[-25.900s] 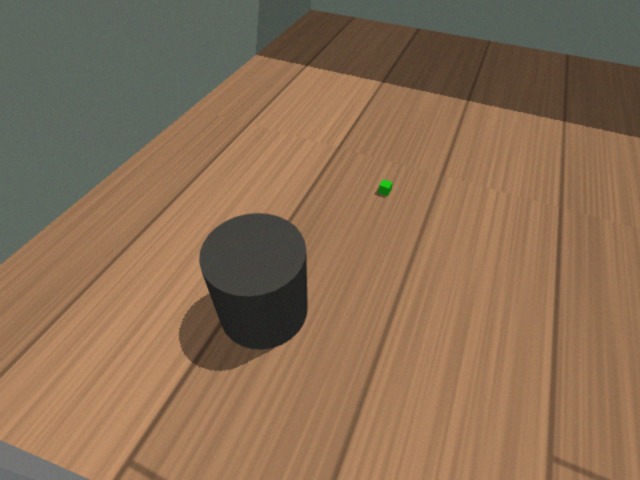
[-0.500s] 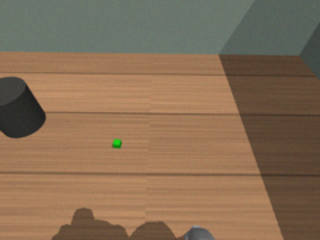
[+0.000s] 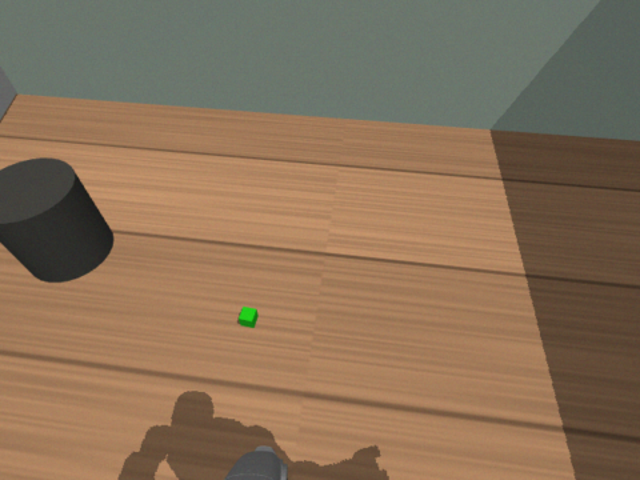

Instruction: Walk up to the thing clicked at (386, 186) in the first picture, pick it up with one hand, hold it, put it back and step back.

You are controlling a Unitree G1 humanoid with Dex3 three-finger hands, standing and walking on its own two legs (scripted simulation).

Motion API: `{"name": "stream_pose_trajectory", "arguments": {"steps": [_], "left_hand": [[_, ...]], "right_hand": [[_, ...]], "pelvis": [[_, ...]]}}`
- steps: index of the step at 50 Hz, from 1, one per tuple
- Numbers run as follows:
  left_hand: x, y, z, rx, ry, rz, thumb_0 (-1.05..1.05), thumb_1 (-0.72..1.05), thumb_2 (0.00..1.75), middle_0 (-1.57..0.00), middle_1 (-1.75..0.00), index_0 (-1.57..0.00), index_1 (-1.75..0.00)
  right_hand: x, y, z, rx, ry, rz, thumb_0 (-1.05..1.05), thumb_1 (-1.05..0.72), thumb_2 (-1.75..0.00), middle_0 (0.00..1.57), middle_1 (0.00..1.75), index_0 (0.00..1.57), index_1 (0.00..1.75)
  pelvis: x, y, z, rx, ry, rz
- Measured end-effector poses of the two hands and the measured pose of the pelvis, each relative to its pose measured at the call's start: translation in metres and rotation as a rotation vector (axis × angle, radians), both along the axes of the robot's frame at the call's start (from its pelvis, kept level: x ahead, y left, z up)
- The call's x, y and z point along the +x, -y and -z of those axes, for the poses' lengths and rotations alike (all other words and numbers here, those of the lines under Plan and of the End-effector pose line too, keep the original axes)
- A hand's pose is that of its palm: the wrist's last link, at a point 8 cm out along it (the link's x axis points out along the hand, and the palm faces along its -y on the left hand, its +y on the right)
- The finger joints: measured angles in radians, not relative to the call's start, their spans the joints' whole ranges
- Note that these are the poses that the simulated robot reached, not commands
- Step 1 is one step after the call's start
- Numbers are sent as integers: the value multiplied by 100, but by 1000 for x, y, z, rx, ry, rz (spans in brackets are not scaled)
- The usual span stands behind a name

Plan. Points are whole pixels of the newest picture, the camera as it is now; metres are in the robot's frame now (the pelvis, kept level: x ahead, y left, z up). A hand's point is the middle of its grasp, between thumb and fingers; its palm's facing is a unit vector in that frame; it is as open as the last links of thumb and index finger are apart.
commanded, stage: walk up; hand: left
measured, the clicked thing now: (248, 317) +0.70 +0.29 -0.75
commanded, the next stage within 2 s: none
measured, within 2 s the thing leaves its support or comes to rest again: neither
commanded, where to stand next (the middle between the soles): +0.26 +0.02 m, yaw -1 degrees
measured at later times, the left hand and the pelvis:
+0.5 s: hand (139, 425) +0.21 +0.28 -0.13, palm faces -0.08 -0.90 -0.42, open 7.4 cm; pelvis +0.15 +0.00 -0.01, yaw -1 degrees
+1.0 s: hand (168, 383) +0.27 +0.27 -0.16, palm faces -0.01 -0.94 -0.35, open 7.4 cm; pelvis +0.19 +0.01 -0.01, yaw +1 degrees
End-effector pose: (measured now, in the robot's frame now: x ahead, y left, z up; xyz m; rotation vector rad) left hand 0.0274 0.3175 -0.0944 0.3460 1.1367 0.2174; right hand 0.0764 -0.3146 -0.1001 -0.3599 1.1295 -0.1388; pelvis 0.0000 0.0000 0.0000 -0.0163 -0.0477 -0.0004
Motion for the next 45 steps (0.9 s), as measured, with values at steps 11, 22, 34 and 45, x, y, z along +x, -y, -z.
{"name": "stream_pose_trajectory", "arguments": {"steps": [11, 22, 34, 45], "left_hand": [[76, -23, 32, -48, -77, 21, 1, 91, 90, -20, -30, -20, -30], [155, -13, 5, 1, -52, 62, 1, 91, 90, -20, -30, -20, -30], [208, 28, -18, 80, 16, 49, 1, 90, 90, -20, -30, -20, -30], [229, 13, 8, 32, 21, 21, 1, 90, 90, -21, -30, -20, -30]], "right_hand": [[81, -29, -17, -54, 110, 25, 0, -90, -89, 20, 30, 21, 30], [94, -11, -2, -13, 25, 76, 0, -90, -89, 20, 30, 21, 30], [144, 12, 39, 59, -69, 69, 1, -91, -89, 20, 30, 21, 30], [167, 7, 28, -11, -90, 69, 0, -91, -89, 20, 30, 21, 30]], "pelvis": [[75, -28, 7, 7, 12, -6], [131, -12, 1, 47, 14, 22], [171, 20, 4, 52, 5, 15], [190, 6, 11, 19, 4, -10]]}}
